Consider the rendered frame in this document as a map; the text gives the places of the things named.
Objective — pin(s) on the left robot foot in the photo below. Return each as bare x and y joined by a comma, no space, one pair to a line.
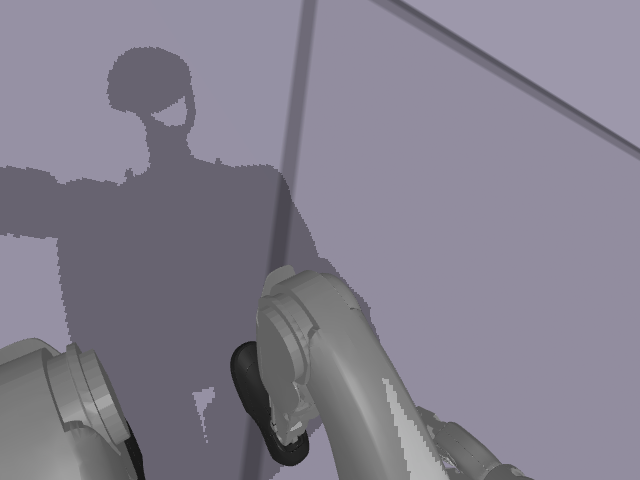
135,454

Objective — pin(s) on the right robot arm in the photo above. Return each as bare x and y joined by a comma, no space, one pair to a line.
506,472

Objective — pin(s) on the right robot foot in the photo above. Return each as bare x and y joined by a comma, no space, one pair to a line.
255,399

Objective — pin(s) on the right robot hand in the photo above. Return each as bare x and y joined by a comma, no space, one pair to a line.
459,448

